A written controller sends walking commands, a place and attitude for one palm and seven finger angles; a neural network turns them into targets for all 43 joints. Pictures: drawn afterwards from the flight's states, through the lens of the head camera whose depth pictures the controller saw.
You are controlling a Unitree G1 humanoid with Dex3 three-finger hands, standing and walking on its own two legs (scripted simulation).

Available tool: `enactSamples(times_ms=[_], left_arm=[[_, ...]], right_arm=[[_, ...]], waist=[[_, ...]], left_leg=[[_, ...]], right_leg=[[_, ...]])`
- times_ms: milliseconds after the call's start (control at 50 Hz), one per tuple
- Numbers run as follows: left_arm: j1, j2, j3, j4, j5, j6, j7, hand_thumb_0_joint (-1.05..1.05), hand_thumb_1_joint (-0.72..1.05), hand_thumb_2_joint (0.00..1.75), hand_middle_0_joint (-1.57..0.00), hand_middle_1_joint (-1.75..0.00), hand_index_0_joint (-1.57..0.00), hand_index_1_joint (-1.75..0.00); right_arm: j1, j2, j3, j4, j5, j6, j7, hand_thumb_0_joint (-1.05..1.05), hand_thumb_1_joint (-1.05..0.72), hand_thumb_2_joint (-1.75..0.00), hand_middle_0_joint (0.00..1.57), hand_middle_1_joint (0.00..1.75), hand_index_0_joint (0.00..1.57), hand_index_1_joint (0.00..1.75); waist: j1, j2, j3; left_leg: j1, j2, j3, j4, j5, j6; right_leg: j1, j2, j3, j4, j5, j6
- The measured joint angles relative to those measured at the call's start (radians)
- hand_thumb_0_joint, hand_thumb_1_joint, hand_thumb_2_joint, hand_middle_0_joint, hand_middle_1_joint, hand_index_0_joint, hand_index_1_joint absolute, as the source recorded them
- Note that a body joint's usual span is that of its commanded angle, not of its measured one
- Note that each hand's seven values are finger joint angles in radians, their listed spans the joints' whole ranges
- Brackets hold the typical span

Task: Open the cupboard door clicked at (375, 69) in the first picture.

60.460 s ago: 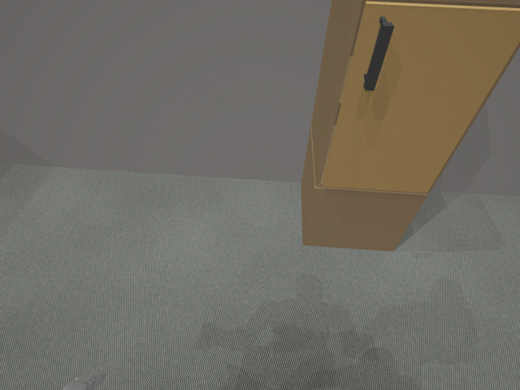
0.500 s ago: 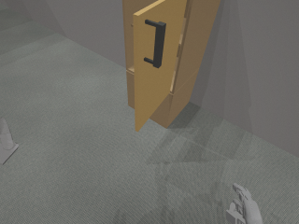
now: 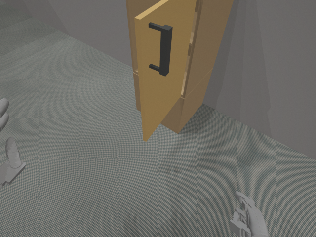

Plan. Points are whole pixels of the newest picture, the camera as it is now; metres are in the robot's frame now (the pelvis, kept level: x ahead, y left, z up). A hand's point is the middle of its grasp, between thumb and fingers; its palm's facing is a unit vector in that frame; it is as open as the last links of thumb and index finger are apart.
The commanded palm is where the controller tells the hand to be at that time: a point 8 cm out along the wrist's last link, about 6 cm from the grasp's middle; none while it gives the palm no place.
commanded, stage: stop stepping back and stand still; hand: left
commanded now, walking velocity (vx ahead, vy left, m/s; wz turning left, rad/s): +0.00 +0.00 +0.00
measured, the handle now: (158, 50) +0.59 +0.03 +0.15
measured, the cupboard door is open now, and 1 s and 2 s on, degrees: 95 95 95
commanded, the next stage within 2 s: let the arm hang, fingers relaxed in 0.02 s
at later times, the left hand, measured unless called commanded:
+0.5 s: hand out of the picture -0.05 +0.18 -0.18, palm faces +0.04 -0.99 -0.16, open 7.0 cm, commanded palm none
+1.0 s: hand out of the picture -0.08 +0.18 -0.17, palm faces +0.07 -0.98 -0.19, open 7.4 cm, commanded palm none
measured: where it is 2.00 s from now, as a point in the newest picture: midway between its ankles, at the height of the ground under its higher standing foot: outside the picture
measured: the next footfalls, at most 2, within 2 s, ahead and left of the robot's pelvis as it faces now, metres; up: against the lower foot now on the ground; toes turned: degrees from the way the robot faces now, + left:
none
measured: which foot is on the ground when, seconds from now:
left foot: down 0.00-1.00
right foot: down 0.00-1.00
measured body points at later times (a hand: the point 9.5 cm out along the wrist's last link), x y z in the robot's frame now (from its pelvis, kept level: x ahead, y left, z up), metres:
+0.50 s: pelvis -0.05 +0.01 +0.00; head -0.03 +0.03 +0.45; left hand -0.05 +0.24 -0.17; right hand -0.02 -0.23 -0.14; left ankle -0.01 +0.11 -0.74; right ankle -0.04 -0.10 -0.74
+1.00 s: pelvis -0.06 +0.01 +0.00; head -0.06 +0.00 +0.45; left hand -0.08 +0.23 -0.16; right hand -0.08 -0.19 -0.17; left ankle -0.01 +0.11 -0.74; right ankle -0.04 -0.10 -0.74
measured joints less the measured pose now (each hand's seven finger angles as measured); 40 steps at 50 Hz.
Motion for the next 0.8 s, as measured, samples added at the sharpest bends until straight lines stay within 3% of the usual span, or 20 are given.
enactSamples(times_ms=[120,140,180,240,280,400,500,620,800], left_arm=[[0.079,0.042,0.02,-0.025,-0.014,-0.025,-0.01,0.02,0.89,0.89,-0.21,-0.31,-0.21,-0.3],[0.054,0.051,-0.005,0.03,0.004,-0.037,-0.022,0.01,0.89,0.89,-0.21,-0.31,-0.21,-0.3],[-0.059,0.046,-0.108,0.238,0.04,0.01,-0.071,0.01,0.89,0.89,-0.21,-0.31,-0.21,-0.3],[-0.198,-0.04,-0.234,0.627,0.061,0.137,-0.116,0.0,0.9,0.9,-0.2,-0.3,-0.2,-0.3],[-0.243,-0.094,-0.297,0.856,0.069,0.196,-0.133,0.01,0.9,0.9,-0.2,-0.3,-0.2,-0.3],[-0.238,-0.214,-0.42,1.276,0.06,0.253,-0.15,0.02,0.91,0.89,-0.2,-0.3,-0.2,-0.3],[-0.21,-0.22,-0.41,1.456,0.049,0.238,-0.135,0.01,0.99,0.89,-0.21,-0.3,-0.21,-0.3],[-0.166,-0.227,-0.406,1.578,0.047,0.223,-0.136,0.01,0.96,0.89,-0.21,-0.3,-0.2,-0.3],[-0.16,-0.241,-0.394,1.642,0.048,0.211,-0.121,0.01,0.92,0.89,-0.2,-0.3,-0.2,-0.3]], right_arm=[[-0.011,0.003,-0.002,-0.029,0.005,0.019,0.003,0.01,-0.9,-0.9,0.2,0.3,0.2,0.3],[-0.008,-0.01,-0.008,-0.01,0.006,-0.001,0.018,0.01,-0.9,-0.9,0.2,0.3,0.2,0.3],[-0.012,-0.058,-0.018,0.053,-0.003,-0.014,0.053,0.01,-0.9,-0.9,0.2,0.3,0.2,0.3],[-0.032,-0.108,-0.016,0.14,-0.023,0.026,0.068,0.01,-0.9,-0.9,0.2,0.3,0.2,0.3],[-0.029,-0.111,-0.01,0.18,-0.032,0.049,0.07,0.01,-0.9,-0.9,0.2,0.3,0.2,0.3],[0.044,-0.044,0.022,0.286,-0.047,0.093,0.068,0.01,-0.9,-0.9,0.2,0.3,0.2,0.3],[0.118,0.008,0.033,0.388,-0.045,0.114,0.056,0.01,-0.9,-0.9,0.2,0.3,0.2,0.3],[0.171,0.028,0.019,0.46,-0.041,0.126,0.042,0.01,-0.9,-0.9,0.2,0.3,0.2,0.3],[0.178,0.065,0.011,0.499,-0.041,0.115,0.038,0.01,-0.9,-0.9,0.2,0.3,0.2,0.3]], waist=[[-0.026,0.006,-0.027],[-0.02,0.015,-0.04],[0.003,0.046,-0.073],[0.012,0.091,-0.104],[0.007,0.093,-0.101],[-0.01,-0.005,-0.048],[0.005,-0.037,-0.015],[0.013,0.012,-0.013],[0.004,0.051,-0.027]], left_leg=[[-0.02,0.01,0.0,-0.001,0.013,0.0],[-0.041,0.008,-0.004,0.013,0.017,0.002],[-0.082,-0.005,-0.009,0.046,0.01,0.012],[-0.128,-0.022,-0.008,0.091,0.001,0.028],[-0.13,-0.029,-0.006,0.094,0.008,0.03],[-0.088,-0.034,-0.009,0.049,0.044,0.024],[-0.07,-0.022,-0.031,0.007,0.078,0.017],[-0.055,-0.027,-0.034,-0.028,0.104,0.024],[-0.048,-0.034,-0.015,-0.05,0.121,0.028]], right_leg=[[-0.009,0.01,0.0,-0.028,0.034,0.002],[-0.029,0.007,-0.005,-0.013,0.036,0.003],[-0.073,-0.007,-0.013,0.036,0.019,0.008],[-0.125,-0.026,-0.013,0.1,-0.004,0.021],[-0.132,-0.033,-0.012,0.116,-0.005,0.023],[-0.102,-0.038,-0.014,0.1,0.012,0.017],[-0.062,-0.022,-0.037,0.022,0.061,0.008],[-0.043,-0.025,-0.04,-0.022,0.092,0.013],[-0.057,-0.034,-0.021,-0.008,0.094,0.017]])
